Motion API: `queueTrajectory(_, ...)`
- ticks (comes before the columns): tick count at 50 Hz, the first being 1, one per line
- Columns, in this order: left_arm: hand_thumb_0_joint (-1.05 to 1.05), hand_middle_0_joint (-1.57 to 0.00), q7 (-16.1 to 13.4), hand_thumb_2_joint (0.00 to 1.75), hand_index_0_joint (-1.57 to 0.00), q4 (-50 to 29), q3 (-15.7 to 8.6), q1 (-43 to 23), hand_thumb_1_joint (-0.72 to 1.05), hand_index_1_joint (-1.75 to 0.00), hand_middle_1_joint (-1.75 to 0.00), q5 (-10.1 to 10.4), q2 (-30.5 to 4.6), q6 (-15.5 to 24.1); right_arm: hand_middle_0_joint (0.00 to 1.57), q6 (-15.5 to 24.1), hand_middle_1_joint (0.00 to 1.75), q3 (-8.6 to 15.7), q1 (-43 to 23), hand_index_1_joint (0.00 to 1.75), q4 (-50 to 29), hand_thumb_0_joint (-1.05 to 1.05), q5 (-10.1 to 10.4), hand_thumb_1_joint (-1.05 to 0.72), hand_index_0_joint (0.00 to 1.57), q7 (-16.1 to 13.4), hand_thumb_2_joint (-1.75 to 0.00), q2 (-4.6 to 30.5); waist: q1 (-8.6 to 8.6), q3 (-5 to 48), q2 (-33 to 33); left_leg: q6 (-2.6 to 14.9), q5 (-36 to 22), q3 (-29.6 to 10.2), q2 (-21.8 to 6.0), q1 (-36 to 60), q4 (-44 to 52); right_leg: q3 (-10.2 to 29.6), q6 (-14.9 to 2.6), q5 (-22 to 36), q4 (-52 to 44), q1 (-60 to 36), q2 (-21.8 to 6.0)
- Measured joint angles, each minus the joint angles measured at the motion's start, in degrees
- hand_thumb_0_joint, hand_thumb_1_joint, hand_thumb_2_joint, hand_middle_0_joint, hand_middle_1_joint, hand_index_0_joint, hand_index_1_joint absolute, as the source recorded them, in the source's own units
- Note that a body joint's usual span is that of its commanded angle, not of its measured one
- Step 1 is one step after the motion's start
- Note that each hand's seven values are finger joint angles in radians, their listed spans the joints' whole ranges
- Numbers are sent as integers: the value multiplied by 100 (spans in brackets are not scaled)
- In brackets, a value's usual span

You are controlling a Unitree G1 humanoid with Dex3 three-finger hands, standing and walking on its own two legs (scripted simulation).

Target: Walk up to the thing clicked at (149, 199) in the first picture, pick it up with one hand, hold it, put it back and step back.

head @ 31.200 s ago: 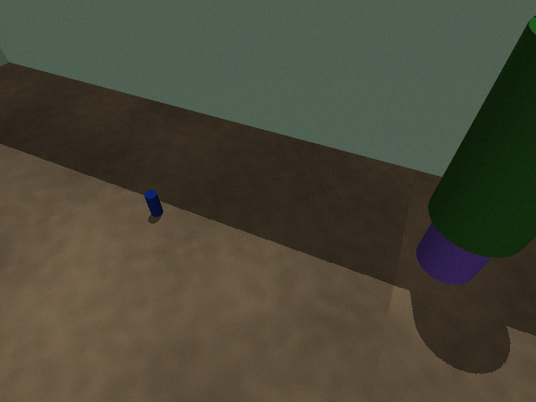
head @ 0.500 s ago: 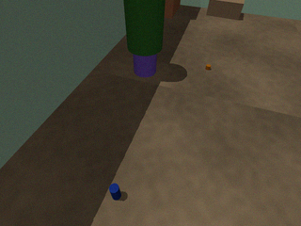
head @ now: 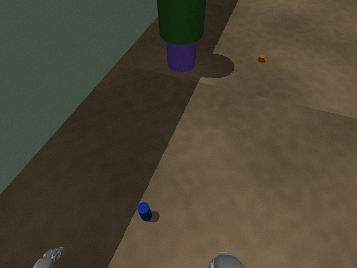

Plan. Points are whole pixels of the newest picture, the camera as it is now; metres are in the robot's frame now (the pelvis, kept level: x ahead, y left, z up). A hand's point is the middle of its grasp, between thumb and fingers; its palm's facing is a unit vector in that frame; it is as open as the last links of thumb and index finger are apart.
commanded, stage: walk up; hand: left
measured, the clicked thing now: (145, 212) +0.46 +0.19 -0.68
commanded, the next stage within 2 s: none
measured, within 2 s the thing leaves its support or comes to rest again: neither
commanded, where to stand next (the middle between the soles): +0.08 -0.01 m, yaw -4 degrees
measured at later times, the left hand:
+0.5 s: hand out of the picture +0.06 +0.26 -0.11, palm faces -0.09 -0.90 -0.44, open 7.4 cm
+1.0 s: hand out of the picture +0.11 +0.27 -0.14, palm faces -0.07 -0.90 -0.43, open 7.4 cm
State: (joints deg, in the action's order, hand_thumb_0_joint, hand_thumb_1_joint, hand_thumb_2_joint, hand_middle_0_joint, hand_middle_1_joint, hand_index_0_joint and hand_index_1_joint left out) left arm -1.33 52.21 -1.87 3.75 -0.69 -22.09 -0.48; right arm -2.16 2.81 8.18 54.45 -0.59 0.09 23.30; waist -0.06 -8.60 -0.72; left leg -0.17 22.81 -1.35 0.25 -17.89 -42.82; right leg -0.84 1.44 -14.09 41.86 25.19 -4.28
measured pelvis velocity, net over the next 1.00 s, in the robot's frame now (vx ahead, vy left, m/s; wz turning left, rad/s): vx -0.02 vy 0.01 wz -0.08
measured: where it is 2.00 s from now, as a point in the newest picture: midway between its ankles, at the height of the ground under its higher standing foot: outside the picture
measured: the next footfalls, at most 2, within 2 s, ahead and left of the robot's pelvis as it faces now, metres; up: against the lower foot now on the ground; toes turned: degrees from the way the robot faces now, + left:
right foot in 0.38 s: +0.01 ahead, -0.13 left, +0.00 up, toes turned -8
left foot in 0.78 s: +0.15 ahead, +0.10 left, +0.00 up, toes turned -4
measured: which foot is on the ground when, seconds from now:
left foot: down 0.00-0.40, up 0.42-0.76, down 0.78-1.00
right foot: down 0.00-0.02, up 0.04-0.36, down 0.38-0.80, up 0.82-1.00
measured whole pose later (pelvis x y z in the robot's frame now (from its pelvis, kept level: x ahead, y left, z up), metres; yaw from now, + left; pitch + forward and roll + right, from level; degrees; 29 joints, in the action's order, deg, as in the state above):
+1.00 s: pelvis -0.02 +0.01 +0.00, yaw -5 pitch -3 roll +0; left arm -3.1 50.2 -2.0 7.3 1.4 -22.5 -0.8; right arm -3.6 2.5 2.5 45.0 -1.9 1.4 20.4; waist -0.4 -12.4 -0.4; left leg 2.4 8.6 1.0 0.6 -25.7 -37.2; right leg 1.6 -0.8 -32.8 60.4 22.0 0.9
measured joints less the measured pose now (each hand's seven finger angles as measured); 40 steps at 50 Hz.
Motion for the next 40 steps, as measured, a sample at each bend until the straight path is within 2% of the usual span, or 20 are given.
queueTrajectory(1,1,-21,-10,90,-21,1,-24,-46,89,-30,-30,30,-67,-41,20,11,30,9,-46,30,26,1,-46,-90,20,0,-90,-66,36,-58,170,11,-105,106,95,22,20,116,16,-35,141,71,-84)
queueTrajectory(2,1,-21,-35,90,-21,23,-45,-64,90,-30,-30,67,-102,-84,20,6,30,0,-71,30,28,1,-78,-90,20,22,-90,-110,69,-82,257,33,-95,179,119,4,-28,254,-56,-263,276,138,-39)
queueTrajectory(4,1,-20,-88,90,-21,126,-88,-63,90,-30,-30,85,-118,-164,20,3,30,-11,-85,30,4,1,-103,-90,20,74,-90,-158,10,-80,202,89,-91,131,18,-64,-79,502,-176,-1225,1041,279,349)
queueTrajectory(5,1,-20,-109,90,-21,165,-108,-46,90,-30,-30,113,-140,-189,21,-4,30,-18,-88,30,-20,1,-116,-90,21,71,-90,-194,-12,-83,195,104,-143,113,-24,-68,-19,586,-214,-1475,1512,341,524)
queueTrajectory(7,1,-20,-114,90,-21,209,-142,39,90,-29,-30,150,-188,-173,21,24,30,-37,-87,30,-51,1,-133,-90,21,40,-90,-256,-9,-73,232,111,-288,137,-64,-58,171,635,-269,-1553,2032,325,707)
queueTrajectory(9,1,-20,-25,90,-20,262,-150,221,90,-29,-30,106,-201,-120,21,124,30,-44,-34,30,-56,1,-141,-90,21,35,-90,-273,7,10,250,131,-381,192,-89,-31,342,532,-251,-1516,1683,20,686)
queueTrajectory(15,1,-20,326,90,-20,391,-210,939,90,-29,-30,-149,-247,-95,21,409,30,45,456,30,-332,1,-196,-90,21,164,-90,-138,-10,349,231,263,-381,464,-260,221,653,180,-243,-2048,683,-778,512)
queueTrajectory(18,1,-20,393,90,-20,373,-236,1118,90,-29,-30,-146,-268,24,21,416,30,94,700,30,-403,1,-180,-90,21,203,-90,22,-86,377,167,182,-427,500,-374,360,789,39,-301,-1781,-5,-992,391)
queueTrajectory(19,1,-20,399,90,-20,340,-244,1168,90,-29,-30,-132,-265,98,21,377,30,114,778,30,-409,1,-175,-90,21,219,-90,91,-106,379,114,142,-400,477,-427,374,750,-35,-317,-1430,-395,-1126,377)
queueTrajectory(20,1,-20,386,90,-20,295,-252,1210,90,-29,-30,-123,-243,190,21,317,30,140,852,30,-397,1,-166,-90,21,225,-90,169,-135,362,-8,167,-302,388,-522,347,592,-150,-296,-814,-660,-1259,444)
queueTrajectory(21,1,-20,361,90,-20,217,-262,1282,90,-29,-30,-137,-236,293,21,232,30,163,922,30,-363,1,-152,-90,21,219,-90,211,-137,385,-75,180,-10,226,-512,219,198,-224,-286,-479,-733,-1315,492)
queueTrajectory(23,1,-20,295,90,-21,96,-242,1437,90,-29,-30,-133,-211,422,21,67,30,180,988,30,-241,1,-126,-90,21,198,-90,235,-44,469,-85,158,329,-177,-198,-144,-768,-229,-313,-519,-773,-1407,491)
queueTrajectory(25,1,-20,235,90,-21,47,-185,1565,90,-30,-30,-79,-142,487,20,30,30,189,1018,30,-203,1,-80,-90,20,229,-90,289,23,488,-161,132,166,-435,39,-481,-1356,-226,-311,-482,-1045,-1634,481)
queueTrajectory(30,1,-21,72,90,-21,24,-107,1699,90,-30,-30,-22,-46,503,20,41,30,225,976,30,-336,1,-45,-90,20,253,-90,339,33,362,-403,-50,-509,-723,131,-1064,-1407,-300,-278,-364,-1514,-2081,448)
queueTrajectory(33,1,-21,-9,90,-21,-45,-97,1518,90,-30,-30,12,-26,369,20,-29,30,171,785,30,-363,1,4,-91,20,182,-90,233,65,153,-421,-57,-697,-653,97,-1083,-985,-308,-245,-457,-1387,-2078,372)
queueTrajectory(37,1,-20,-66,90,-21,-234,-54,1127,90,-30,-30,85,-43,155,20,-100,30,32,494,30,-408,1,5,-91,20,133,-90,26,109,-80,-297,34,-853,-243,37,-743,-85,-320,-172,-780,-795,-1768,233)
queueTrajectory(38,1,-20,-80,90,-21,-274,-35,1032,90,-30,-30,111,-52,118,20,-102,30,9,428,30,-425,1,-4,-91,20,130,-90,-14,96,-113,-264,78,-938,-136,31,-598,190,-336,-147,-899,-581,-1655,200)
queueTrajectory(39,1,-20,-97,90,-21,-303,-12,943,90,-30,-30,144,-59,89,20,-95,30,-8,376,30,-453,1,-24,-90,20,135,-90,-39,70,-128,-247,135,-1262,-50,21,-422,529,-363,-114,-1031,-346,-1533,178)
queueTrajectory(40,1,-20,-118,90,-21,-305,-1,810,90,-30,-30,185,-82,64,20,-83,30,-6,281,30,-461,1,-56,-90,20,133,-90,-94,36,-192,-150,118,-1253,-4,86,-364,654,-360,-88,-1147,-52,-1385,89)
